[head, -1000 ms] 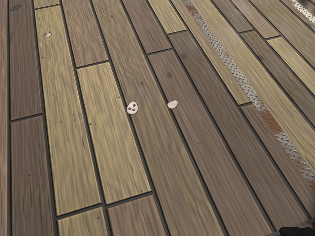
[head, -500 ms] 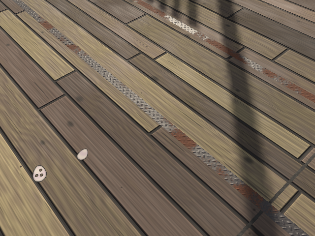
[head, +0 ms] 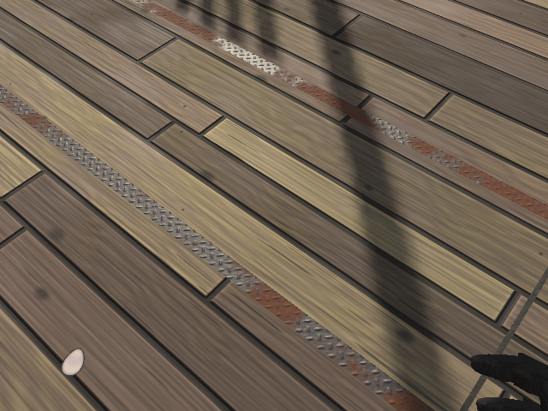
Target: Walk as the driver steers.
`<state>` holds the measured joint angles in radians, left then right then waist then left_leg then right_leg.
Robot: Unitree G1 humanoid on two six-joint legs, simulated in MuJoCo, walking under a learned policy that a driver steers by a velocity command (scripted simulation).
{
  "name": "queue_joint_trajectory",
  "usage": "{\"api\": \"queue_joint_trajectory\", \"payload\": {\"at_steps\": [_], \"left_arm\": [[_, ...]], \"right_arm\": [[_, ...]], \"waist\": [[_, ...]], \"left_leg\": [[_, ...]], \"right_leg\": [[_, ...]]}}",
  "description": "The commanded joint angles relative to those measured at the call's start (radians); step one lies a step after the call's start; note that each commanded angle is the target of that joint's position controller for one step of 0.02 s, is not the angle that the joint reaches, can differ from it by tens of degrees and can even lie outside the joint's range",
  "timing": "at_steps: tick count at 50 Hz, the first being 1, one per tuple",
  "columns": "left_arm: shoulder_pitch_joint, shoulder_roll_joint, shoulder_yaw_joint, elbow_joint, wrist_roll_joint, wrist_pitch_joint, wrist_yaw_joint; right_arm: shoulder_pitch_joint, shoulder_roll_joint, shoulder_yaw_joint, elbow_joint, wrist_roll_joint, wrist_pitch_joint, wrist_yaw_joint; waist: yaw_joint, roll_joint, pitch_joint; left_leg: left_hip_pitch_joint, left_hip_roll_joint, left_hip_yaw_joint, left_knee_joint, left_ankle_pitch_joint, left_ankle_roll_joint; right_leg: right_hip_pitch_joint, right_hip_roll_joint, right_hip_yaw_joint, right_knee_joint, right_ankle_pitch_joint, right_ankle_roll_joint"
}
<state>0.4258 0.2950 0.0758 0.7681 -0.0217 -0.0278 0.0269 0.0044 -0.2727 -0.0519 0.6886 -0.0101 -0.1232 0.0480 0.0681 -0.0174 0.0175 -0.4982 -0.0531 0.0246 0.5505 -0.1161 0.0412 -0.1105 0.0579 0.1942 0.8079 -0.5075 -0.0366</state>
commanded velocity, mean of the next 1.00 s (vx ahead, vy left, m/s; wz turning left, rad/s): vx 0.50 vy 0.00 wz -0.07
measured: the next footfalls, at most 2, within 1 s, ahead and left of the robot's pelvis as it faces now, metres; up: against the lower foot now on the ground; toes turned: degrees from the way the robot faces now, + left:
right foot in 0.46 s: +0.42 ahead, -0.16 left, +0.00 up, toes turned -3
left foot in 0.96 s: +0.70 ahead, +0.08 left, +0.00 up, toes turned +1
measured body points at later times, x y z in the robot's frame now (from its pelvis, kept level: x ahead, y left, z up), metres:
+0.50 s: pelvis +0.28 -0.05 +0.01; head +0.32 -0.06 +0.45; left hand +0.52 +0.18 -0.06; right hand +0.27 -0.33 -0.13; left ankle +0.12 +0.10 -0.68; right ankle +0.38 -0.15 -0.72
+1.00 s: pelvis +0.55 -0.01 +0.00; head +0.59 +0.00 +0.45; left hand +0.56 +0.28 -0.13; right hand +0.77 -0.26 -0.07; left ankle +0.66 +0.08 -0.72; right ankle +0.38 -0.15 -0.69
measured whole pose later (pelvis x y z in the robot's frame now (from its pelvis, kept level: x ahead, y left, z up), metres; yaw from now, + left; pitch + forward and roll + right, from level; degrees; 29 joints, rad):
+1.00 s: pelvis +0.55 -0.01 +0.00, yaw -1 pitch +2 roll -1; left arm 0.38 0.31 0.06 0.86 -0.01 -0.05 0.01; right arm 0.04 -0.28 -0.03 0.72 0.00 -0.08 0.04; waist 0.06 0.00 0.02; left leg -0.49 0.01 0.03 0.57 -0.12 0.04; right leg -0.08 -0.01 0.00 0.65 -0.48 0.00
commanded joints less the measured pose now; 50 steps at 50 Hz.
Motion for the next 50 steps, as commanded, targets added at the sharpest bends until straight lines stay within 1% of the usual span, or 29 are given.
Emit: {"api": "queue_joint_trajectory", "payload": {"at_steps": [1, 2, 3, 4, 7, 10, 12, 16, 19, 20, 21, 22, 23, 24, 25, 26, 27, 28, 29, 32, 34, 37, 41, 44, 46, 47, 48, 49, 50], "left_arm": [[0.029, 0.125, 0.012, -0.081, -0.025, -0.036, -0.010], [-0.076, 0.135, 0.009, -0.107, -0.016, -0.039, -0.010], [-0.141, 0.124, 0.010, -0.125, 0.003, -0.044, -0.011], [-0.138, 0.112, 0.012, -0.126, 0.011, -0.043, -0.013], [-0.112, 0.054, -0.002, -0.115, 0.010, -0.035, -0.017], [-0.211, 0.031, -0.019, -0.147, 0.024, -0.043, -0.020], [-0.282, 0.019, -0.027, -0.160, 0.020, -0.051, -0.028], [-0.407, 0.025, -0.029, -0.191, 0.005, -0.060, -0.047], [-0.446, 0.050, -0.021, -0.214, 0.002, -0.065, -0.061], [-0.423, 0.063, -0.015, -0.211, 0.003, -0.066, -0.063], [-0.353, 0.083, -0.002, -0.193, 0.007, -0.067, -0.062], [-0.219, 0.126, 0.021, -0.152, 0.013, -0.065, -0.055], [-0.032, 0.200, 0.044, -0.121, 0.025, -0.061, -0.044], [0.021, 0.289, 0.061, -0.101, 0.027, -0.055, -0.045], [0.039, 0.189, 0.037, -0.103, 0.014, -0.052, -0.047], [-0.027, 0.155, 0.022, -0.107, 0.014, -0.053, -0.045], [-0.089, 0.134, 0.014, -0.113, 0.018, -0.053, -0.045], [-0.138, 0.110, 0.007, -0.114, 0.024, -0.053, -0.049], [-0.168, 0.091, 0.000, -0.116, 0.031, -0.058, -0.051], [-0.185, 0.101, 0.006, -0.096, 0.020, -0.076, -0.051], [-0.172, 0.123, 0.013, -0.076, 0.020, -0.079, -0.044], [-0.142, 0.139, 0.017, -0.050, 0.017, -0.073, -0.035], [-0.065, 0.167, 0.024, -0.001, 0.004, -0.063, -0.033], [-0.044, 0.177, 0.029, 0.028, -0.001, -0.048, -0.027], [-0.055, 0.186, 0.032, 0.038, -0.001, -0.036, -0.022], [-0.071, 0.184, 0.030, 0.038, -0.001, -0.030, -0.020], [-0.064, 0.151, 0.016, 0.035, 0.008, -0.027, -0.017], [0.006, 0.072, -0.012, 0.002, 0.024, -0.038, -0.017], [0.061, 0.023, -0.029, 0.011, 0.020, -0.058, -0.021]], "right_arm": [[0.329, -0.145, -0.054, 0.032, 0.028, 0.010, -0.010], [0.263, -0.126, -0.044, 0.021, 0.019, 0.018, -0.016], [0.222, -0.108, -0.036, 0.025, 0.007, 0.023, -0.018], [0.201, -0.092, -0.029, 0.024, -0.004, 0.019, -0.019], [0.207, -0.099, -0.029, 0.045, 0.008, 0.009, -0.021], [0.235, -0.146, -0.040, 0.065, 0.019, 0.010, -0.030], [0.255, -0.159, -0.041, 0.074, 0.025, 0.018, -0.033], [0.344, -0.184, -0.042, 0.108, 0.037, 0.034, -0.032], [0.374, -0.200, -0.045, 0.127, 0.040, 0.053, -0.036], [0.371, -0.208, -0.047, 0.131, 0.040, 0.060, -0.039], [0.354, -0.214, -0.047, 0.130, 0.042, 0.065, -0.042], [0.356, -0.192, -0.038, 0.128, 0.038, 0.068, -0.045], [0.345, -0.140, -0.014, 0.100, 0.014, 0.063, -0.048], [0.460, -0.030, 0.021, 0.074, 0.013, 0.042, -0.043], [0.407, -0.124, 0.001, 0.088, 0.031, 0.025, -0.038], [0.318, -0.170, -0.013, 0.058, 0.050, 0.015, -0.033], [0.266, -0.159, -0.010, 0.048, 0.045, 0.013, -0.035], [0.242, -0.151, -0.012, 0.043, 0.028, 0.016, -0.035], [0.257, -0.142, -0.015, 0.046, 0.024, 0.026, -0.034], [0.273, -0.094, -0.005, 0.052, 0.020, 0.056, -0.035], [0.207, -0.082, 0.000, 0.032, 0.013, 0.061, -0.038], [0.107, -0.065, 0.009, 0.013, 0.014, 0.054, -0.029], [-0.014, -0.071, 0.012, -0.022, 0.025, 0.044, -0.014], [-0.046, -0.091, 0.006, -0.044, 0.025, 0.036, -0.001], [0.005, -0.111, -0.003, -0.035, 0.023, 0.032, 0.001], [0.093, -0.134, -0.017, -0.010, 0.019, 0.032, -0.002], [0.248, -0.184, -0.042, 0.034, 0.016, 0.033, -0.012], [0.383, -0.280, -0.065, 0.050, -0.002, 0.036, -0.020], [0.429, -0.281, -0.064, 0.067, 0.011, 0.043, -0.015]], "waist": [[-0.160, 0.185, -0.238], [-0.148, 0.087, -0.130], [-0.121, 0.048, -0.048], [-0.086, 0.069, -0.030], [-0.054, 0.106, -0.026], [-0.077, 0.081, -0.005], [-0.102, 0.076, 0.006], [-0.155, 0.080, 0.023], [-0.148, 0.092, 0.031], [-0.127, 0.099, 0.020], [-0.078, 0.101, -0.018], [-0.014, 0.084, -0.106], [0.063, 0.002, -0.255], [0.007, -0.267, -0.375], [0.050, -0.196, -0.377], [0.043, -0.146, -0.232], [0.017, -0.077, -0.159], [-0.012, -0.051, -0.099], [-0.047, -0.068, -0.081], [-0.087, -0.065, -0.051], [-0.078, -0.044, -0.018], [-0.045, -0.037, 0.011], [0.002, -0.037, 0.035], [-0.004, -0.047, 0.046], [-0.040, -0.063, 0.017], [-0.092, -0.059, -0.034], [-0.155, -0.033, -0.142], [-0.165, 0.134, -0.306], [-0.154, 0.321, -0.393]], "left_leg": [[0.792, 0.412, -0.704, -0.248, -0.334, 0.246], [0.626, 0.374, -0.572, -0.268, -0.284, 0.216], [0.480, 0.337, -0.481, -0.299, -0.186, 0.207], [0.398, 0.305, -0.420, -0.322, -0.106, 0.197], [0.319, 0.276, -0.314, -0.379, 0.024, 0.213], [0.313, 0.265, -0.221, -0.412, 0.117, 0.212], [0.309, 0.234, -0.154, -0.414, 0.142, 0.185], [0.366, 0.247, -0.127, -0.386, 0.132, 0.158], [0.466, 0.294, -0.148, -0.332, 0.173, 0.136], [0.489, 0.301, -0.147, -0.296, 0.234, 0.125], [0.492, 0.284, -0.121, -0.211, 0.374, 0.106], [0.452, 0.236, -0.077, -0.046, 0.479, 0.080], [0.272, 0.186, -0.031, 0.246, 0.292, 0.038], [-0.126, 0.015, -0.008, 0.601, -0.333, -0.027], [-0.249, 0.046, -0.128, 0.722, -0.455, -0.023], [-0.312, 0.094, -0.115, 0.743, -0.379, -0.013], [-0.289, 0.135, -0.092, 0.704, -0.295, -0.014], [-0.254, 0.160, -0.086, 0.644, -0.244, -0.022], [-0.191, 0.182, -0.094, 0.607, -0.208, -0.027], [-0.134, 0.190, -0.080, 0.518, -0.155, -0.053], [-0.161, 0.195, -0.077, 0.407, -0.061, -0.067], [-0.134, 0.175, -0.061, 0.206, 0.114, -0.066], [-0.097, 0.139, -0.043, 0.053, 0.188, -0.053], [-0.105, 0.128, -0.048, -0.008, 0.110, -0.016], [-0.019, 0.103, -0.022, -0.038, 0.044, 0.012], [0.112, 0.072, 0.010, -0.064, 0.036, 0.033], [0.343, 0.085, -0.002, -0.045, 0.060, 0.065], [0.714, 0.322, -0.330, -0.030, 0.032, 0.179], [0.876, 0.434, -0.714, -0.195, -0.175, 0.271]], "right_leg": [[-0.658, -0.029, 0.019, 0.562, -0.006, 0.022], [-0.641, -0.075, -0.029, 0.529, 0.073, 0.016], [-0.618, -0.108, -0.056, 0.463, 0.122, 0.012], [-0.564, -0.143, -0.062, 0.407, 0.160, 0.008], [-0.518, -0.172, -0.096, 0.293, 0.186, 0.019], [-0.542, -0.188, -0.125, 0.111, 0.331, 0.039], [-0.507, -0.173, -0.149, -0.034, 0.455, 0.042], [-0.450, -0.130, -0.180, -0.206, 0.562, 0.041], [-0.446, -0.111, -0.182, -0.276, 0.474, 0.009], [-0.405, -0.100, -0.190, -0.297, 0.442, -0.005], [-0.298, -0.075, -0.215, -0.333, 0.435, -0.026], [-0.099, -0.060, -0.228, -0.345, 0.443, -0.056], [0.195, -0.225, -0.052, -0.301, 0.485, -0.126], [0.510, -0.452, 0.411, -0.389, 0.302, -0.287], [0.506, -0.445, 0.517, -0.469, 0.185, -0.283], [0.394, -0.410, 0.372, -0.484, 0.223, -0.243], [0.266, -0.367, 0.261, -0.499, 0.320, -0.222], [0.150, -0.333, 0.188, -0.529, 0.408, -0.214], [0.069, -0.308, 0.138, -0.561, 0.458, -0.208], [-0.043, -0.289, 0.047, -0.637, 0.523, -0.225], [-0.060, -0.280, -0.004, -0.666, 0.539, -0.224], [-0.062, -0.248, -0.082, -0.681, 0.525, -0.190], [-0.003, -0.268, -0.101, -0.658, 0.480, -0.170], [0.091, -0.311, -0.083, -0.605, 0.511, -0.149], [0.130, -0.316, -0.087, -0.534, 0.638, -0.127], [0.122, -0.282, -0.120, -0.425, 0.792, -0.105], [0.046, -0.226, -0.166, -0.229, 0.821, -0.073], [-0.265, -0.123, -0.224, 0.142, 0.536, -0.009], [-0.524, 0.004, -0.137, 0.371, -0.073, 0.025]]}}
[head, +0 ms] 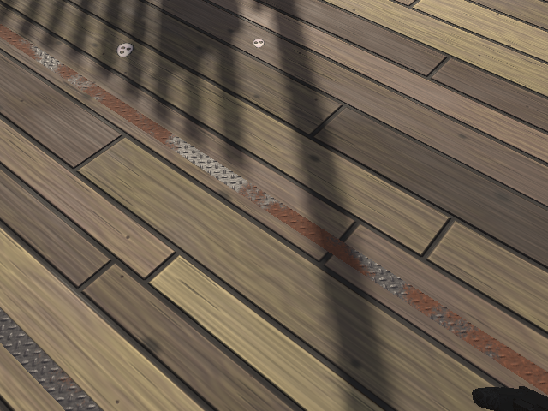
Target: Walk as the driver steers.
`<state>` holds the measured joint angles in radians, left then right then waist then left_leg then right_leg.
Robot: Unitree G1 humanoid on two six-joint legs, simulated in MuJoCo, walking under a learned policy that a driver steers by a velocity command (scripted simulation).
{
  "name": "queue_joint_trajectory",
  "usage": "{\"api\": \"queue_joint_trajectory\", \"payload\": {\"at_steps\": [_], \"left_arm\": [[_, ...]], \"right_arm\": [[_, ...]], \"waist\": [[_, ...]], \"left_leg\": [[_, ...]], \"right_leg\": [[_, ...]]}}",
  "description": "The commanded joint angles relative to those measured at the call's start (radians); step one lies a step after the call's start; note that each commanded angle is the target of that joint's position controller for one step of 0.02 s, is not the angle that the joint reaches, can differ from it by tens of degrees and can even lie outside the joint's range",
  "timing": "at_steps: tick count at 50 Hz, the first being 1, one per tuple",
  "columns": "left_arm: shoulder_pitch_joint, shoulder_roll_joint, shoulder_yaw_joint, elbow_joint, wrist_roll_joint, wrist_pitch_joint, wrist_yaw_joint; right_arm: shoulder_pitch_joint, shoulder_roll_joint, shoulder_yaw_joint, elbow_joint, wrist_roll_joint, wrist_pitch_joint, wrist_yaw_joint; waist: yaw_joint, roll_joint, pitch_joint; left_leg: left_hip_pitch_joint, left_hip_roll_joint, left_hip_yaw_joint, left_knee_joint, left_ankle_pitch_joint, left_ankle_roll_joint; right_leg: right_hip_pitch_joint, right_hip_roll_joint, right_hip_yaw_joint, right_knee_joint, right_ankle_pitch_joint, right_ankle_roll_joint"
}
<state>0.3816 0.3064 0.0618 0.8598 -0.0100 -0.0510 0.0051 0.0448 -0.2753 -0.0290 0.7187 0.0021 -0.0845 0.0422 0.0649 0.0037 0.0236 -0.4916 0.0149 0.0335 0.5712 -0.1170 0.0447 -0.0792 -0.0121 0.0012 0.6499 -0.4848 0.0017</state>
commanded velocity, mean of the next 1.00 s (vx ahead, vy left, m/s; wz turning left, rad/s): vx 0.12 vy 0.00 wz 0.35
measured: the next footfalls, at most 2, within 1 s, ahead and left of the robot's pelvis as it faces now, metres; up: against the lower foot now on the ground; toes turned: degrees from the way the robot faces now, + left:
right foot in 0.44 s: +0.29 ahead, -0.11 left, +0.00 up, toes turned +8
left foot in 0.82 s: +0.18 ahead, +0.14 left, +0.00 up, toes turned +21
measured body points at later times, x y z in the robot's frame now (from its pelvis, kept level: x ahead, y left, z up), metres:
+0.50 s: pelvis +0.17 +0.00 +0.01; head +0.20 -0.01 +0.46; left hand +0.32 +0.28 -0.08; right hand +0.29 -0.29 -0.11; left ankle +0.10 +0.10 -0.69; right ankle +0.25 -0.11 -0.72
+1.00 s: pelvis +0.16 +0.04 +0.02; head +0.18 +0.09 +0.47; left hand +0.18 +0.37 -0.11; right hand +0.39 -0.18 -0.06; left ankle +0.14 +0.13 -0.72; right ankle +0.23 -0.10 -0.64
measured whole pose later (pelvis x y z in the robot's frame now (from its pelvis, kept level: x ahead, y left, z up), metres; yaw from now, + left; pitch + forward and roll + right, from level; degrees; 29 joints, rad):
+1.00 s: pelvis +0.16 +0.04 +0.02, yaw +25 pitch +2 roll -3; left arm 0.08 0.32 0.10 0.81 0.01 0.02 0.05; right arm 0.22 -0.29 -0.07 0.71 0.00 0.03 -0.02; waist -0.01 -0.03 0.05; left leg -0.29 -0.03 -0.05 0.48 -0.21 0.06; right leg -0.56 -0.01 0.02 1.09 -0.39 0.06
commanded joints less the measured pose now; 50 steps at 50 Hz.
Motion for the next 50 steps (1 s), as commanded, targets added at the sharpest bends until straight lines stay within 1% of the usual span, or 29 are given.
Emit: {"api": "queue_joint_trajectory", "payload": {"at_steps": [1, 2, 3, 4, 6, 8, 12, 14, 17, 20, 21, 22, 23, 24, 25, 27, 29, 33, 37, 39, 40, 41, 42, 43, 44, 45, 46, 47, 50], "left_arm": [[0.024, 0.113, 0.010, -0.085, -0.014, -0.047, -0.006], [-0.048, 0.136, 0.017, -0.105, -0.024, -0.051, -0.007], [-0.082, 0.126, 0.016, -0.107, -0.008, -0.048, 0.000], [-0.083, 0.118, 0.021, -0.104, 0.005, -0.038, 0.005], [-0.034, 0.074, 0.016, -0.085, 0.006, -0.010, 0.011], [-0.037, 0.046, 0.009, -0.085, 0.010, 0.006, 0.018], [-0.159, 0.025, -0.003, -0.114, 0.022, 0.008, 0.019], [-0.213, 0.046, 0.003, -0.128, 0.015, 0.011, 0.020], [-0.275, 0.064, 0.010, -0.148, 0.013, 0.015, 0.022], [-0.246, 0.085, 0.023, -0.140, 0.012, 0.004, 0.017], [-0.211, 0.103, 0.031, -0.129, 0.018, -0.004, 0.019], [-0.170, 0.164, 0.045, -0.131, 0.036, -0.006, 0.029], [-0.176, 0.215, 0.059, -0.139, 0.040, 0.012, 0.039], [-0.137, 0.147, 0.047, -0.137, 0.035, 0.022, 0.038], [-0.163, 0.110, 0.032, -0.147, 0.034, 0.022, 0.036], [-0.269, 0.083, 0.025, -0.163, 0.024, 0.026, 0.035], [-0.312, 0.094, 0.027, -0.158, 0.031, 0.033, 0.035], [-0.329, 0.118, 0.038, -0.144, 0.031, 0.041, 0.045], [-0.314, 0.159, 0.051, -0.122, 0.016, 0.047, 0.040], [-0.335, 0.166, 0.054, -0.114, -0.003, 0.051, 0.037], [-0.318, 0.150, 0.052, -0.101, -0.010, 0.054, 0.035], [-0.266, 0.113, 0.045, -0.076, -0.005, 0.058, 0.029], [-0.261, 0.044, 0.025, -0.108, 0.044, 0.061, 0.020], [-0.376, 0.075, 0.034, -0.154, 0.038, 0.056, 0.030], [-0.397, 0.106, 0.045, -0.154, 0.016, 0.058, 0.037], [-0.371, 0.111, 0.052, -0.139, 0.008, 0.060, 0.044], [-0.343, 0.114, 0.058, -0.113, 0.014, 0.063, 0.054], [-0.327, 0.118, 0.062, -0.108, 0.021, 0.063, 0.058], [-0.309, 0.096, 0.060, -0.107, 0.012, 0.051, 0.050]], "right_arm": [[0.348, -0.205, -0.063, 0.028, 0.007, 0.004, -0.010], [0.268, -0.181, -0.054, 0.014, 0.004, 0.004, -0.012], [0.203, -0.153, -0.046, 0.005, -0.005, 0.003, -0.011], [0.164, -0.125, -0.039, 0.003, -0.014, 0.001, -0.007], [0.137, -0.102, -0.034, 0.015, -0.019, -0.008, -0.005], [0.124, -0.114, -0.036, 0.034, -0.019, -0.011, -0.015], [0.146, -0.155, -0.046, 0.067, -0.008, 0.013, -0.036], [0.175, -0.189, -0.057, 0.081, 0.000, 0.029, -0.041], [0.191, -0.196, -0.064, 0.092, 0.012, 0.054, -0.047], [0.158, -0.184, -0.066, 0.080, 0.027, 0.075, -0.062], [0.152, -0.169, -0.062, 0.072, 0.028, 0.078, -0.067], [0.159, -0.118, -0.046, 0.047, 0.009, 0.074, -0.068], [0.256, -0.054, -0.031, 0.044, -0.004, 0.066, -0.065], [0.242, -0.120, -0.045, 0.043, 0.007, 0.068, -0.065], [0.227, -0.177, -0.069, 0.045, 0.020, 0.079, -0.064], [0.218, -0.167, -0.080, 0.049, 0.021, 0.118, -0.076], [0.211, -0.130, -0.075, 0.034, 0.019, 0.144, -0.077], [0.164, -0.096, -0.063, -0.015, 0.016, 0.149, -0.063], [0.144, -0.122, -0.070, -0.046, 0.014, 0.152, -0.038], [0.184, -0.122, -0.078, -0.037, 0.012, 0.155, -0.028], [0.215, -0.129, -0.086, -0.024, 0.008, 0.156, -0.028], [0.242, -0.166, -0.100, -0.020, 0.003, 0.156, -0.037], [0.255, -0.290, -0.126, -0.043, 0.003, 0.153, -0.060], [0.254, -0.307, -0.120, -0.069, -0.036, 0.130, -0.049], [0.221, -0.279, -0.113, -0.070, -0.045, 0.106, -0.044], [0.166, -0.252, -0.108, -0.074, -0.025, 0.091, -0.050], [0.121, -0.211, -0.097, -0.082, -0.004, 0.089, -0.057], [0.101, -0.194, -0.088, -0.087, 0.005, 0.091, -0.064], [0.132, -0.175, -0.079, -0.091, 0.000, 0.093, -0.077]], "waist": [[-0.170, 0.196, -0.293], [-0.146, 0.137, -0.172], [-0.114, 0.068, -0.115], [-0.082, 0.058, -0.088], [-0.036, 0.085, -0.107], [-0.018, 0.085, -0.104], [-0.051, 0.083, -0.106], [-0.075, 0.083, -0.103], [-0.094, 0.091, -0.078], [-0.057, 0.096, -0.077], [-0.037, 0.077, -0.091], [-0.041, -0.023, -0.168], [-0.090, -0.241, -0.211], [-0.035, -0.256, -0.252], [-0.041, -0.168, -0.221], [-0.075, -0.127, -0.150], [-0.089, -0.152, -0.102], [-0.071, -0.171, -0.118], [-0.061, -0.172, -0.136], [-0.094, -0.159, -0.125], [-0.104, -0.136, -0.123], [-0.102, -0.027, -0.097], [-0.066, 0.316, -0.080], [-0.134, 0.280, -0.107], [-0.124, 0.178, -0.092], [-0.089, 0.143, -0.069], [-0.071, 0.116, -0.069], [-0.060, 0.131, -0.070], [-0.060, 0.123, -0.111]], "left_leg": [[0.795, 0.352, -0.685, -0.256, -0.197, 0.235], [0.656, 0.330, -0.534, -0.256, -0.013, 0.208], [0.528, 0.292, -0.416, -0.253, 0.220, 0.194], [0.431, 0.259, -0.323, -0.259, 0.412, 0.186], [0.332, 0.221, -0.219, -0.285, 0.590, 0.186], [0.292, 0.205, -0.147, -0.303, 0.688, 0.195], [0.291, 0.157, -0.090, -0.297, 0.676, 0.167], [0.326, 0.167, -0.122, -0.280, 0.611, 0.167], [0.364, 0.190, -0.201, -0.240, 0.488, 0.174], [0.369, 0.170, -0.282, -0.154, 0.325, 0.139], [0.326, 0.129, -0.279, -0.099, 0.252, 0.100], [0.231, 0.059, -0.229, 0.039, 0.100, 0.047], [-0.010, -0.084, -0.110, 0.238, -0.391, -0.022], [-0.096, -0.085, -0.092, 0.449, -0.611, -0.063], [-0.122, -0.047, -0.120, 0.575, -0.564, -0.079], [-0.133, 0.001, -0.118, 0.602, -0.438, -0.113], [-0.061, 0.005, -0.073, 0.557, -0.356, -0.135], [0.040, 0.029, -0.030, 0.355, -0.274, -0.126], [0.130, 0.030, 0.008, 0.196, -0.240, -0.084], [0.216, 0.011, 0.042, 0.046, -0.152, -0.043], [0.287, -0.013, 0.047, -0.036, -0.099, -0.014], [0.374, 0.018, -0.044, -0.145, 0.026, 0.031], [0.496, 0.287, -0.418, -0.204, 0.365, 0.159], [0.397, 0.375, -0.565, -0.257, 0.341, 0.316], [0.365, 0.328, -0.498, -0.280, 0.220, 0.290], [0.354, 0.270, -0.428, -0.277, 0.134, 0.226], [0.353, 0.233, -0.387, -0.268, 0.087, 0.178], [0.333, 0.213, -0.364, -0.264, 0.114, 0.164], [0.370, 0.185, -0.351, -0.251, 0.184, 0.169]], "right_leg": [[-0.661, 0.024, 0.127, 0.628, -0.095, -0.017], [-0.676, -0.022, 0.093, 0.621, -0.014, -0.021], [-0.629, -0.058, 0.069, 0.578, 0.052, -0.012], [-0.566, -0.083, 0.066, 0.529, 0.084, -0.003], [-0.444, -0.092, 0.061, 0.466, 0.120, 0.017], [-0.416, -0.084, 0.051, 0.375, 0.185, 0.036], [-0.362, -0.058, 0.033, 0.111, 0.368, 0.044], [-0.363, -0.034, 0.038, 0.044, 0.396, 0.048], [-0.383, -0.016, 0.058, -0.028, 0.342, 0.045], [-0.298, 0.004, 0.055, -0.186, 0.362, 0.017], [-0.188, -0.018, 0.062, -0.275, 0.507, -0.006], [-0.016, -0.168, 0.174, -0.252, 0.775, -0.064], [0.174, -0.365, 0.352, -0.216, 1.071, -0.220], [0.169, -0.443, 0.447, -0.250, 1.045, -0.313], [0.131, -0.398, 0.381, -0.260, 0.953, -0.299], [0.021, -0.312, 0.239, -0.292, 0.742, -0.231], [-0.101, -0.266, 0.143, -0.341, 0.643, -0.218], [-0.123, -0.269, 0.042, -0.359, 0.605, -0.224], [-0.088, -0.315, 0.026, -0.333, 0.574, -0.212], [-0.112, -0.310, -0.005, -0.280, 0.500, -0.167], [-0.148, -0.284, -0.035, -0.224, 0.418, -0.122], [-0.246, -0.227, -0.102, -0.088, 0.285, -0.044], [-0.520, -0.077, -0.199, 0.235, -0.094, 0.073], [-0.600, 0.007, -0.019, 0.428, -0.209, 0.079], [-0.607, -0.012, 0.039, 0.496, -0.136, 0.059], [-0.612, -0.027, 0.058, 0.493, -0.035, 0.044], [-0.609, -0.036, 0.067, 0.479, 0.028, 0.044], [-0.583, -0.031, 0.067, 0.481, 0.077, 0.051], [-0.549, -0.001, 0.071, 0.455, 0.149, 0.064]]}}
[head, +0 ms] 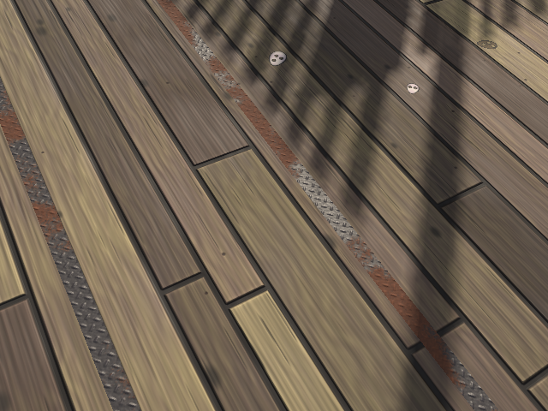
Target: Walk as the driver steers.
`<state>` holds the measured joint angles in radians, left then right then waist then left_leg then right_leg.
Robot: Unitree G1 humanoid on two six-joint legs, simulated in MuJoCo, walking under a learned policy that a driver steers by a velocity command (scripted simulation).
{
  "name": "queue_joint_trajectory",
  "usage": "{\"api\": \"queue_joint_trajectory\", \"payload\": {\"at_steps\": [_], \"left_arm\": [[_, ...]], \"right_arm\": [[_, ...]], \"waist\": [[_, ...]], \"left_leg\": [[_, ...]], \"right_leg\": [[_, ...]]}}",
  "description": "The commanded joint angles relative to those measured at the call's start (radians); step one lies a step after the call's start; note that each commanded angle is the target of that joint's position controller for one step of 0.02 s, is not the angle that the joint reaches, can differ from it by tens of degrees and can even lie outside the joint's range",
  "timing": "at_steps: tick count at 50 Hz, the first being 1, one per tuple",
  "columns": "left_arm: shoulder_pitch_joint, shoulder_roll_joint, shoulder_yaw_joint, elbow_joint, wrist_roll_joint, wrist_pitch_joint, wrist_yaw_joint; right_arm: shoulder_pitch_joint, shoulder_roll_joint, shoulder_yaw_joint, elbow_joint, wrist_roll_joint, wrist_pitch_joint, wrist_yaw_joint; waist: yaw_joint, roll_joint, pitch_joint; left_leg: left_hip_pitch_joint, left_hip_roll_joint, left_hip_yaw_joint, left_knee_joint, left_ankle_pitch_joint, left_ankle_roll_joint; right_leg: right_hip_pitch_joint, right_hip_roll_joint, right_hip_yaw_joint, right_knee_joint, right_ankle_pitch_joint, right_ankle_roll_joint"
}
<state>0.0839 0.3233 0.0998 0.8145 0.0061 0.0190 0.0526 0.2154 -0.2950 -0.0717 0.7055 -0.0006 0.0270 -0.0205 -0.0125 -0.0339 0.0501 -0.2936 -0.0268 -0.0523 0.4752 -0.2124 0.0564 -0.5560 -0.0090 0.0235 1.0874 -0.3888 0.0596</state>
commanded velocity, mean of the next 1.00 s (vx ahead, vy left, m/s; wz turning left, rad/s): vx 0.29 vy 0.00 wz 0.15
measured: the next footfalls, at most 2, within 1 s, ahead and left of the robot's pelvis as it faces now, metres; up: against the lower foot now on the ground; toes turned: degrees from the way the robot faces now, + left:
right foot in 0.32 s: +0.10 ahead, -0.13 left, +0.00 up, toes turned +12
left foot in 0.74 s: +0.34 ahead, +0.19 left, +0.00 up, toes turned +13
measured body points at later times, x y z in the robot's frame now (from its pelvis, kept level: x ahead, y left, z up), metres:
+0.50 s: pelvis +0.10 -0.02 +0.00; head +0.11 -0.04 +0.45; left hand +0.08 +0.27 -0.11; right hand +0.29 -0.25 -0.10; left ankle +0.11 +0.13 -0.68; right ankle +0.06 -0.14 -0.74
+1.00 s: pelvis +0.29 +0.09 +0.00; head +0.33 +0.10 +0.45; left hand +0.38 +0.39 -0.12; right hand +0.44 -0.17 -0.10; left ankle +0.30 +0.18 -0.74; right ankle +0.37 -0.05 -0.67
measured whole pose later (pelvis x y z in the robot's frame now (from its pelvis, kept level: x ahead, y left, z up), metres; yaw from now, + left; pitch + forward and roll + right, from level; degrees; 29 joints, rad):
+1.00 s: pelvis +0.29 +0.09 +0.00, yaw +5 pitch +1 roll +1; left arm 0.21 0.32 0.07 0.79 -0.01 0.00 0.02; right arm 0.20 -0.26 -0.06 0.76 -0.02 -0.07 0.00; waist -0.01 -0.04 0.07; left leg -0.19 -0.01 0.15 0.33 -0.16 0.05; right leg -0.60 -0.07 0.03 1.00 -0.26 0.05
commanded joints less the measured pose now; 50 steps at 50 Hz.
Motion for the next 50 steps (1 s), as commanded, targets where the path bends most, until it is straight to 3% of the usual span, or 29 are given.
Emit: {"api": "queue_joint_trajectory", "payload": {"at_steps": [1, 3, 4, 7, 11, 15, 16, 17, 18, 19, 20, 23, 28, 31, 33, 35, 36, 37, 38, 39, 40, 41, 42, 44, 46, 50], "left_arm": [[-0.019, 0.072, 0.019, -0.066, -0.006, -0.021, 0.001], [-0.040, 0.061, 0.013, -0.075, -0.007, -0.025, -0.002], [-0.039, 0.061, 0.011, -0.076, -0.007, -0.027, -0.008], [-0.072, 0.071, 0.008, -0.090, -0.017, -0.045, -0.029], [-0.052, 0.074, 0.004, -0.083, -0.025, -0.087, -0.055], [0.074, 0.058, -0.001, -0.032, -0.022, -0.121, -0.066], [0.161, 0.090, 0.005, -0.013, -0.012, -0.125, -0.060], [0.241, 0.172, 0.018, 0.007, 0.005, -0.124, -0.055], [0.269, 0.206, 0.032, 0.022, 0.011, -0.126, -0.066], [0.232, 0.151, 0.017, 0.010, -0.004, -0.130, -0.063], [0.207, 0.113, 0.004, 0.001, -0.014, -0.129, -0.058], [0.208, 0.089, -0.012, -0.003, -0.012, -0.120, -0.050], [0.260, 0.116, -0.011, 0.014, -0.021, -0.108, -0.046], [0.310, 0.141, -0.007, 0.029, -0.030, -0.101, -0.051], [0.315, 0.150, -0.005, 0.037, -0.038, -0.094, -0.052], [0.299, 0.166, -0.001, 0.037, -0.040, -0.086, -0.049], [0.306, 0.148, -0.007, 0.038, -0.037, -0.081, -0.048], [0.298, 0.112, -0.024, 0.020, -0.018, -0.083, -0.046], [0.403, -0.013, -0.064, -0.013, -0.003, -0.094, -0.048], [0.406, 0.054, -0.047, 0.021, -0.024, -0.107, -0.048], [0.337, 0.126, -0.021, 0.004, -0.051, -0.103, -0.047], [0.290, 0.113, -0.023, -0.003, -0.048, -0.095, -0.043], [0.274, 0.095, -0.022, -0.001, -0.035, -0.081, -0.037], [0.306, 0.061, -0.018, 0.012, -0.031, -0.043, -0.029], [0.304, 0.039, -0.016, -0.007, -0.027, -0.019, -0.024], [0.202, 0.023, -0.020, -0.079, -0.013, -0.011, -0.037]], "right_arm": [[-0.027, -0.159, -0.038, -0.078, 0.005, -0.019, -0.017], [-0.013, -0.172, -0.043, -0.078, 0.010, -0.015, -0.022], [-0.001, -0.175, -0.045, -0.077, 0.014, -0.013, -0.024], [0.003, -0.186, -0.048, -0.079, 0.016, -0.015, -0.020], [0.013, -0.178, -0.040, -0.072, 0.014, -0.023, -0.010], [0.000, -0.121, -0.012, -0.063, 0.009, -0.027, -0.003], [-0.018, -0.073, 0.004, -0.072, 0.006, -0.035, -0.001], [-0.009, -0.018, 0.018, -0.095, 0.013, -0.048, 0.003], [-0.069, -0.098, -0.001, -0.131, 0.028, -0.064, -0.002], [-0.066, -0.150, -0.017, -0.121, 0.033, -0.074, 0.000], [-0.045, -0.146, -0.020, -0.100, 0.028, -0.079, 0.007], [-0.090, -0.100, -0.012, -0.105, 0.008, -0.098, 0.026], [-0.207, -0.014, 0.020, -0.144, 0.014, -0.109, 0.043], [-0.247, -0.029, 0.017, -0.161, 0.024, -0.110, 0.055], [-0.242, -0.054, 0.009, -0.168, 0.030, -0.111, 0.061], [-0.150, -0.095, -0.011, -0.147, 0.026, -0.110, 0.058], [-0.023, -0.131, -0.033, -0.109, 0.018, -0.108, 0.049], [0.133, -0.177, -0.050, -0.082, 0.002, -0.106, 0.037], [0.219, -0.288, -0.068, -0.071, -0.029, -0.099, 0.031], [0.225, -0.205, -0.048, -0.067, -0.027, -0.092, 0.033], [0.147, -0.157, -0.028, -0.069, -0.020, -0.092, 0.035], [0.082, -0.117, -0.016, -0.067, -0.012, -0.094, 0.037], [0.022, -0.085, -0.007, -0.060, -0.007, -0.097, 0.041], [-0.054, -0.069, -0.006, -0.050, -0.018, -0.112, 0.043], [-0.100, -0.081, -0.011, -0.041, -0.028, -0.125, 0.036], [-0.116, -0.104, -0.020, -0.013, -0.020, -0.108, 0.005]], "waist": [[0.012, 0.158, -0.136], [-0.001, 0.162, -0.130], [-0.007, 0.163, -0.142], [-0.028, 0.207, -0.092], [-0.036, 0.199, -0.089], [0.038, 0.147, -0.077], [0.072, 0.079, -0.097], [0.063, -0.116, -0.105], [0.087, -0.184, 0.000], [0.073, -0.122, 0.061], [0.055, -0.114, 0.065], [0.063, -0.090, 0.042], [0.106, -0.087, 0.031], [0.117, -0.091, 0.039], [0.092, -0.100, 0.046], [0.018, -0.101, -0.008], [-0.049, -0.073, -0.087], [-0.125, -0.033, -0.216], [-0.092, 0.265, -0.409], [-0.106, 0.276, -0.478], [-0.089, 0.215, -0.307], [-0.056, 0.168, -0.223], [-0.023, 0.130, -0.158], [0.033, 0.157, -0.114], [0.060, 0.152, -0.091], [0.048, 0.131, -0.078]], "left_leg": [[0.193, 0.224, -0.274, -0.150, 0.281, 0.158], [0.216, 0.219, -0.299, -0.144, 0.248, 0.160], [0.216, 0.209, -0.316, -0.160, 0.112, 0.162], [0.151, 0.200, -0.405, -0.228, -0.253, 0.176], [0.116, 0.195, -0.437, -0.217, -0.303, 0.179], [-0.031, 0.118, -0.406, -0.132, -0.349, 0.120], [-0.143, 0.066, -0.339, 0.015, -0.358, 0.074], [-0.317, -0.070, -0.137, 0.278, -0.342, 0.008], [-0.508, -0.055, -0.097, 0.442, -0.395, -0.009], [-0.570, 0.001, -0.130, 0.534, -0.320, -0.014], [-0.586, 0.021, -0.116, 0.562, -0.246, -0.021], [-0.556, 0.083, -0.034, 0.524, -0.062, -0.049], [-0.358, 0.074, 0.066, 0.234, 0.121, -0.084], [-0.260, 0.054, 0.082, 0.124, 0.157, -0.071], [-0.228, 0.052, 0.071, 0.079, 0.141, -0.040], [-0.076, 0.021, 0.092, 0.035, 0.119, 0.002], [0.119, 0.001, 0.099, 0.001, 0.140, 0.030], [0.394, 0.107, 0.006, 0.036, 0.214, 0.071], [0.747, 0.426, -0.422, 0.004, 0.287, 0.222], [0.668, 0.472, -0.582, -0.097, 0.369, 0.257], [0.526, 0.437, -0.388, -0.094, 0.453, 0.219], [0.410, 0.385, -0.249, -0.100, 0.535, 0.189], [0.299, 0.336, -0.153, -0.126, 0.566, 0.163], [0.130, 0.289, -0.037, -0.199, 0.573, 0.144], [0.070, 0.297, 0.026, -0.239, 0.607, 0.167], [0.093, 0.289, 0.131, -0.258, 0.545, 0.163]], "right_leg": [[-0.079, 0.000, 0.054, -0.030, 0.061, 0.011], [-0.072, 0.007, 0.064, -0.138, 0.068, 0.022], [-0.052, 0.008, 0.066, -0.196, 0.081, 0.024], [0.002, 0.020, 0.062, -0.341, 0.072, 0.017], [0.128, 0.024, 0.036, -0.479, 0.049, -0.018], [0.425, 0.007, 0.002, -0.707, 0.178, -0.083], [0.557, -0.101, 0.112, -0.737, 0.113, -0.121], [0.656, -0.257, 0.385, -0.832, -0.112, -0.216], [0.611, -0.390, 0.637, -0.916, -0.288, -0.327], [0.591, -0.378, 0.603, -0.921, -0.326, -0.332], [0.602, -0.326, 0.520, -0.920, -0.272, -0.298], [0.582, -0.246, 0.333, -0.946, -0.017, -0.250], [0.473, -0.172, 0.123, -0.956, 0.279, -0.237], [0.466, -0.206, 0.114, -0.947, 0.321, -0.236], [0.505, -0.242, 0.122, -0.928, 0.379, -0.224], [0.530, -0.241, 0.085, -0.812, 0.647, -0.196], [0.495, -0.190, 0.048, -0.636, 0.814, -0.167], [0.338, -0.142, 0.029, -0.398, 0.695, -0.123], [-0.008, 0.015, -0.024, 0.012, 0.129, -0.041], [-0.040, 0.042, 0.124, 0.160, -0.213, -0.035], [-0.090, -0.002, 0.123, 0.221, -0.184, -0.037], [-0.088, -0.046, 0.084, 0.188, -0.136, -0.038], [-0.060, -0.071, 0.071, 0.126, -0.089, -0.033], [0.063, -0.086, 0.048, 0.080, 0.000, -0.023], [0.072, -0.079, 0.039, 0.047, 0.058, -0.007], [0.055, -0.097, 0.021, -0.166, 0.228, -0.001]]}}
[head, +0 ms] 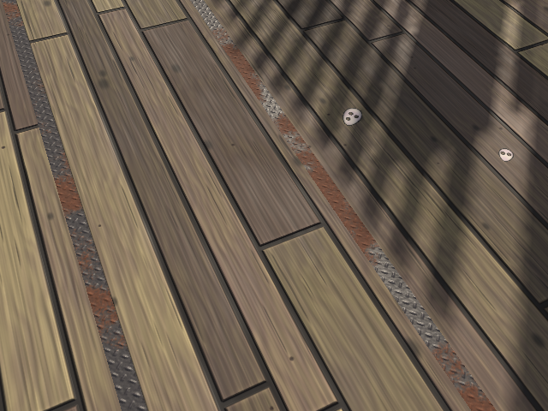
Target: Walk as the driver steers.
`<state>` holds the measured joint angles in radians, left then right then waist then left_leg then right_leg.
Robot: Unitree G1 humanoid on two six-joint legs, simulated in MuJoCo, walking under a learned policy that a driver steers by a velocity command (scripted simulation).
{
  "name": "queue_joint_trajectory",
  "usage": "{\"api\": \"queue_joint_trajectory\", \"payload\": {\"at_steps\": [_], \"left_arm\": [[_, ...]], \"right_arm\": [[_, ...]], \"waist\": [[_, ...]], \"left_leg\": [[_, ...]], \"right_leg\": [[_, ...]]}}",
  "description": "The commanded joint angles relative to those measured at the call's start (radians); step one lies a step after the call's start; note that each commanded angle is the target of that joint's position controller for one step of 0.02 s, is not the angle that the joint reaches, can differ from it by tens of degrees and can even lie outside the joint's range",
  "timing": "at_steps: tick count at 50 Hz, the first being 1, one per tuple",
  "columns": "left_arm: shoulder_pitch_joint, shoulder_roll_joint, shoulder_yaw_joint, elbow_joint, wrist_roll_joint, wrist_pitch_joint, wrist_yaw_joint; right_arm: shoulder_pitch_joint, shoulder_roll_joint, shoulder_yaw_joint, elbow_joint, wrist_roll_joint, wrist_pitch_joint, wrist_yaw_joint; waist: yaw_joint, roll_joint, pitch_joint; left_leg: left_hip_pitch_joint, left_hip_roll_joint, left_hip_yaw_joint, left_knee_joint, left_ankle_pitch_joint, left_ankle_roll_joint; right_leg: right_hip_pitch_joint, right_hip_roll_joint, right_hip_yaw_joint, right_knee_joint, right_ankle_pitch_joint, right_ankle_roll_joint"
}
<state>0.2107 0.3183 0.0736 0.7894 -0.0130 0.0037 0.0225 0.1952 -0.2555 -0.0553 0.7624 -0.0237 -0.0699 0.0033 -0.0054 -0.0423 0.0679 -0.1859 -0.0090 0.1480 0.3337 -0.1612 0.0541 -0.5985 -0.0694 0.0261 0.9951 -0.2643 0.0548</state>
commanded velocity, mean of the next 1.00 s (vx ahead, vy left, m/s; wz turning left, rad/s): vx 0.03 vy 0.00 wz -0.55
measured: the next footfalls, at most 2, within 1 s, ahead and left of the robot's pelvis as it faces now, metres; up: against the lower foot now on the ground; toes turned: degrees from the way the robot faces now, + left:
right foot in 0.22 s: +0.15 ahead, -0.14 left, +0.00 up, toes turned -11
left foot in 0.66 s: +0.20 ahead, +0.09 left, +0.00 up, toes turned -27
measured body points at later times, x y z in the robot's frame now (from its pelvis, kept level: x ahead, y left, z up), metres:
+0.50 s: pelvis +0.09 -0.03 -0.01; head +0.14 -0.06 +0.44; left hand +0.32 +0.21 -0.09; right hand +0.18 -0.34 -0.12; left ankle +0.15 +0.13 -0.70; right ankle +0.12 -0.13 -0.75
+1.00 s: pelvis +0.10 +0.00 +0.00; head +0.14 -0.03 +0.44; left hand +0.40 +0.13 -0.10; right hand +0.06 -0.32 -0.11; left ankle +0.17 +0.11 -0.75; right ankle +0.03 -0.12 -0.71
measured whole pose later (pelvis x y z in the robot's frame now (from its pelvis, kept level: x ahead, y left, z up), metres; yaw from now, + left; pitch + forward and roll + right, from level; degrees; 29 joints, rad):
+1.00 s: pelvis +0.10 +0.00 +0.00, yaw -35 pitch +1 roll +0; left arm 0.16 0.31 0.08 0.59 -0.02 0.07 -0.01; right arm 0.15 -0.29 -0.07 0.72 0.00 0.02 -0.02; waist -0.02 0.00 0.07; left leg -0.22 0.08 0.12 0.45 -0.25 -0.01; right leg -0.41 -0.03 -0.01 0.79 -0.39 0.08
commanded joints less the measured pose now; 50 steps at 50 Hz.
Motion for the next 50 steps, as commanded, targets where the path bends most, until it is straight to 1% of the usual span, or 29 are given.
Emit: {"api": "queue_joint_trajectory", "payload": {"at_steps": [1, 6, 9, 10, 11, 12, 13, 14, 15, 16, 17, 18, 20, 24, 28, 30, 31, 32, 33, 34, 35, 36, 37, 38, 41, 43, 45, 47, 50], "left_arm": [[0.048, 0.025, 0.004, -0.070, 0.006, 0.005, -0.015], [-0.054, 0.051, 0.014, -0.151, 0.005, 0.019, -0.048], [-0.071, 0.064, 0.025, -0.191, 0.001, 0.032, -0.059], [-0.046, 0.069, 0.032, -0.194, 0.001, 0.031, -0.059], [0.019, 0.106, 0.049, -0.184, 0.007, 0.028, -0.049], [0.105, 0.227, 0.084, -0.182, 0.010, 0.025, -0.024], [0.094, 0.299, 0.090, -0.206, 0.032, 0.017, -0.018], [0.096, 0.208, 0.066, -0.214, 0.026, 0.003, -0.029], [0.047, 0.186, 0.057, -0.216, 0.020, -0.010, -0.031], [-0.002, 0.163, 0.053, -0.215, 0.004, -0.012, -0.027], [-0.047, 0.144, 0.046, -0.223, -0.006, -0.006, -0.020], [-0.073, 0.144, 0.043, -0.232, 0.002, -0.001, -0.012], [-0.084, 0.152, 0.046, -0.242, 0.014, 0.005, -0.005], [-0.070, 0.171, 0.057, -0.241, 0.006, 0.015, 0.009], [-0.079, 0.170, 0.056, -0.249, 0.008, 0.027, 0.004], [-0.093, 0.164, 0.054, -0.256, 0.002, 0.032, 0.002], [-0.110, 0.159, 0.051, -0.260, -0.005, 0.037, 0.004], [-0.101, 0.141, 0.046, -0.261, -0.009, 0.040, 0.007], [-0.065, 0.088, 0.032, -0.265, 0.000, 0.041, 0.008], [-0.057, 0.094, 0.037, -0.299, -0.007, 0.030, 0.006], [-0.041, 0.177, 0.062, -0.276, 0.008, 0.021, 0.006], [-0.022, 0.204, 0.078, -0.250, -0.002, 0.025, 0.002], [0.005, 0.182, 0.077, -0.224, -0.003, 0.037, 0.005], [0.007, 0.160, 0.072, -0.220, 0.001, 0.045, 0.007], [-0.057, 0.098, 0.049, -0.252, -0.014, 0.050, -0.002], [-0.104, 0.080, 0.039, -0.277, -0.012, 0.048, -0.008], [-0.117, 0.065, 0.028, -0.291, -0.006, 0.047, -0.017], [-0.109, 0.068, 0.027, -0.296, -0.006, 0.049, -0.025], [-0.081, 0.088, 0.037, -0.294, -0.010, 0.059, -0.035]], "right_arm": [[-0.094, -0.152, -0.039, -0.064, 0.006, -0.003, -0.025], [-0.064, -0.199, -0.056, -0.036, 0.030, 0.039, -0.027], [-0.062, -0.215, -0.065, -0.031, 0.052, 0.058, -0.025], [-0.066, -0.210, -0.064, -0.029, 0.059, 0.063, -0.026], [-0.029, -0.194, -0.062, -0.015, 0.056, 0.063, -0.025], [-0.012, -0.162, -0.051, -0.033, 0.024, 0.056, -0.023], [-0.012, -0.107, -0.027, -0.083, -0.012, 0.051, -0.018], [-0.076, -0.155, -0.040, -0.066, 0.004, 0.052, -0.010], [-0.105, -0.162, -0.043, -0.080, 0.033, 0.056, -0.009], [-0.099, -0.152, -0.042, -0.067, 0.031, 0.061, -0.018], [-0.105, -0.167, -0.048, -0.067, 0.019, 0.066, -0.029], [-0.093, -0.165, -0.049, -0.063, 0.017, 0.071, -0.031], [-0.062, -0.142, -0.044, -0.055, 0.021, 0.074, -0.032], [-0.086, -0.117, -0.032, -0.061, 0.023, 0.072, -0.032], [-0.093, -0.135, -0.038, -0.071, 0.031, 0.064, -0.018], [-0.068, -0.137, -0.042, -0.070, 0.032, 0.053, -0.008], [-0.033, -0.135, -0.045, -0.061, 0.031, 0.047, -0.003], [0.002, -0.155, -0.054, -0.051, 0.026, 0.043, -0.002], [0.033, -0.230, -0.071, -0.056, 0.007, 0.047, -0.009], [-0.001, -0.298, -0.084, -0.052, -0.021, 0.055, -0.010], [-0.049, -0.235, -0.068, -0.091, -0.028, 0.048, -0.014], [-0.103, -0.183, -0.053, -0.105, -0.016, 0.047, -0.023], [-0.139, -0.163, -0.048, -0.113, 0.000, 0.048, -0.027], [-0.142, -0.150, -0.044, -0.114, 0.016, 0.049, -0.033], [-0.077, -0.155, -0.043, -0.104, 0.011, 0.065, -0.048], [-0.034, -0.179, -0.052, -0.096, 0.009, 0.074, -0.051], [-0.036, -0.208, -0.064, -0.097, 0.014, 0.080, -0.046], [-0.052, -0.232, -0.073, -0.100, 0.021, 0.083, -0.036], [-0.055, -0.246, -0.079, -0.093, 0.041, 0.080, -0.022]], "waist": [[0.030, 0.134, -0.096], [-0.007, 0.108, -0.083], [-0.001, 0.122, -0.084], [0.020, 0.113, -0.099], [0.047, 0.066, -0.141], [0.062, -0.120, -0.216], [0.027, -0.292, -0.300], [0.088, -0.106, -0.366], [0.064, -0.069, -0.290], [0.036, -0.008, -0.235], [0.019, -0.010, -0.194], [-0.004, -0.043, -0.186], [-0.017, -0.067, -0.196], [0.006, -0.083, -0.208], [0.022, -0.124, -0.188], [0.008, -0.131, -0.183], [-0.017, -0.129, -0.182], [-0.029, -0.105, -0.183], [-0.009, 0.064, -0.197], [0.030, 0.356, -0.129], [0.017, 0.273, -0.121], [0.040, 0.202, -0.109], [0.054, 0.171, -0.092], [0.040, 0.171, -0.081], [-0.007, 0.192, -0.080], [-0.041, 0.208, -0.104], [-0.050, 0.218, -0.125], [-0.046, 0.231, -0.132], [-0.032, 0.240, -0.131]], "left_leg": [[-0.005, 0.273, -0.053, -0.117, 0.478, 0.165], [0.097, 0.320, -0.040, -0.054, 0.423, 0.159], [0.146, 0.336, -0.040, 0.056, 0.442, 0.123], [0.140, 0.313, -0.013, 0.136, 0.468, 0.091], [0.101, 0.255, 0.026, 0.279, 0.475, 0.038], [-0.091, 0.158, 0.076, 0.548, 0.229, -0.049], [-0.410, -0.019, -0.003, 0.846, -0.531, -0.127], [-0.437, 0.002, -0.200, 0.941, -0.550, -0.116], [-0.469, 0.025, -0.212, 0.941, -0.472, -0.099], [-0.477, 0.047, -0.215, 0.880, -0.398, -0.095], [-0.464, 0.057, -0.217, 0.818, -0.337, -0.101], [-0.398, 0.047, -0.208, 0.795, -0.292, -0.108], [-0.346, 0.020, -0.201, 0.707, -0.253, -0.127], [-0.277, 0.001, -0.217, 0.516, -0.206, -0.145], [-0.213, -0.021, -0.223, 0.384, -0.199, -0.129], [-0.164, -0.029, -0.218, 0.269, -0.171, -0.109], [-0.100, -0.031, -0.203, 0.156, -0.100, -0.093], [-0.011, 0.010, -0.219, 0.057, -0.017, -0.069], [0.096, 0.217, -0.402, -0.009, 0.019, 0.005], [0.052, 0.401, -0.656, -0.065, 0.163, 0.177], [0.009, 0.433, -0.659, -0.064, 0.184, 0.235], [-0.009, 0.372, -0.542, -0.043, 0.182, 0.195], [-0.005, 0.303, -0.443, -0.025, 0.164, 0.147], [0.021, 0.281, -0.394, -0.019, 0.178, 0.135], [0.090, 0.250, -0.284, -0.020, 0.248, 0.148], [0.167, 0.277, -0.270, -0.011, 0.290, 0.163], [0.170, 0.297, -0.239, -0.002, 0.317, 0.166], [0.130, 0.308, -0.204, 0.002, 0.347, 0.163], [0.121, 0.326, -0.181, 0.040, 0.348, 0.144]], "right_leg": [[0.108, -0.037, 0.008, -0.120, 0.133, 0.001], [0.103, -0.024, -0.036, -0.261, 0.082, -0.032], [0.127, 0.006, -0.072, -0.352, 0.004, -0.072], [0.195, 0.033, -0.093, -0.437, 0.057, -0.094], [0.331, 0.061, -0.079, -0.538, 0.221, -0.129], [0.555, -0.089, 0.156, -0.558, 0.689, -0.212], [0.731, -0.323, 0.524, -0.560, 0.879, -0.457], [0.715, -0.306, 0.494, -0.590, 0.784, -0.461], [0.649, -0.262, 0.392, -0.601, 0.691, -0.409], [0.589, -0.205, 0.334, -0.613, 0.557, -0.349], [0.523, -0.178, 0.306, -0.631, 0.479, -0.318], [0.450, -0.147, 0.279, -0.645, 0.465, -0.308], [0.417, -0.119, 0.262, -0.650, 0.466, -0.307], [0.393, -0.101, 0.294, -0.636, 0.340, -0.296], [0.365, -0.092, 0.386, -0.629, 0.206, -0.279], [0.368, -0.080, 0.427, -0.600, 0.210, -0.260], [0.349, -0.058, 0.427, -0.571, 0.208, -0.236], [0.301, -0.021, 0.408, -0.528, 0.148, -0.194], [0.179, 0.067, 0.304, -0.343, -0.078, -0.130], [-0.018, 0.214, 0.104, -0.143, -0.354, -0.074], [-0.018, 0.141, 0.142, 0.073, -0.353, -0.040], [-0.010, 0.130, 0.138, 0.156, -0.283, -0.029], [-0.012, 0.122, 0.119, 0.197, -0.228, -0.009], [-0.045, 0.115, 0.113, 0.234, -0.176, 0.009], [-0.065, 0.093, 0.042, 0.155, -0.116, 0.042], [-0.060, 0.065, 0.024, 0.046, -0.124, 0.053], [0.013, 0.043, -0.005, -0.063, -0.144, 0.049], [0.110, 0.040, -0.046, -0.159, -0.148, 0.034], [0.198, 0.053, -0.082, -0.311, -0.105, -0.002]]}}
Velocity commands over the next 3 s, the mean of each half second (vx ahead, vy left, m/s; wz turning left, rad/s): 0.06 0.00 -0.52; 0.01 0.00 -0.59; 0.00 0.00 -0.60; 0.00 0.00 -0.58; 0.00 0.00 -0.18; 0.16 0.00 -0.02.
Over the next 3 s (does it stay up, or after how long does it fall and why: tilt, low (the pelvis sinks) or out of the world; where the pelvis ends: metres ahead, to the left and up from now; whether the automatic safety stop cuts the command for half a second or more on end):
stays up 0.08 -0.11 -0.01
